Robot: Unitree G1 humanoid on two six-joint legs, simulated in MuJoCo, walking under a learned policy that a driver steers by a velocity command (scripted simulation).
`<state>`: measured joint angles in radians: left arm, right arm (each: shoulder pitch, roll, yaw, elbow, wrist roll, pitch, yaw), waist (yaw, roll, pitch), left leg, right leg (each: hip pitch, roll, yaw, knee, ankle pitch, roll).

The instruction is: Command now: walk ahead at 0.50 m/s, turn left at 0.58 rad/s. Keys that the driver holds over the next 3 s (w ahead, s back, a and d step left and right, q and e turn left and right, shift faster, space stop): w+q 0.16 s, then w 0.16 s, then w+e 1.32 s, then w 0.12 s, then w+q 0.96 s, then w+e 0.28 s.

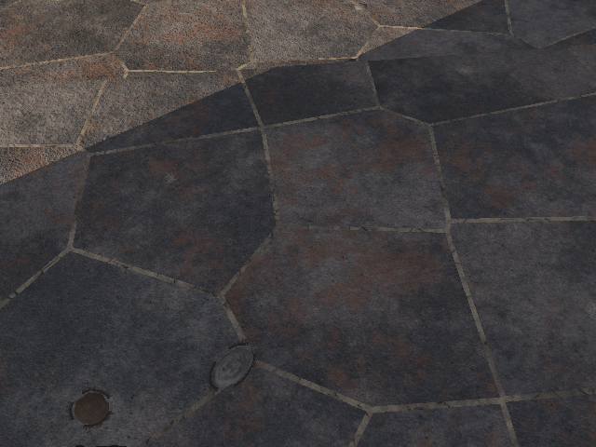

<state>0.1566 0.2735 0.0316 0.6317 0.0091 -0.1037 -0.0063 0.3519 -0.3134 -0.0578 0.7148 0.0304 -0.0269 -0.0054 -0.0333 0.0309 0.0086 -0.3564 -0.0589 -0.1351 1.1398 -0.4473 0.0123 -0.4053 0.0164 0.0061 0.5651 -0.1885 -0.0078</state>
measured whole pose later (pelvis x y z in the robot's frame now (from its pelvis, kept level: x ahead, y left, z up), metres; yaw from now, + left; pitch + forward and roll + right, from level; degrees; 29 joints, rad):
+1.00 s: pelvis +0.52 +0.04 -0.01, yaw -7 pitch +1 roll +1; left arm 0.10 0.29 0.07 0.68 -0.03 -0.03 -0.05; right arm 0.30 -0.29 -0.07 0.83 0.01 -0.05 -0.01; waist -0.03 -0.01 0.07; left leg -0.10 0.07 0.13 0.92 -0.53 -0.04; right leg -0.51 0.02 -0.05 0.67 -0.17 -0.10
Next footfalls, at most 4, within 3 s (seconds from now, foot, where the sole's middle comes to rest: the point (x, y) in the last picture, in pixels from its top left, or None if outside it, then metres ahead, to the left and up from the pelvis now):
0.42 left None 0.35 0.18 -0.76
0.94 right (332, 374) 0.66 -0.05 -0.76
1.44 left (276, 265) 0.98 0.08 -0.76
1.94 right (409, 233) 1.07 -0.30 -0.76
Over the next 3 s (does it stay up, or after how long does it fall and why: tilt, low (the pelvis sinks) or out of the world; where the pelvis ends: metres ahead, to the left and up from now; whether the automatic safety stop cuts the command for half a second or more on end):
stays up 1.60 -0.31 0.00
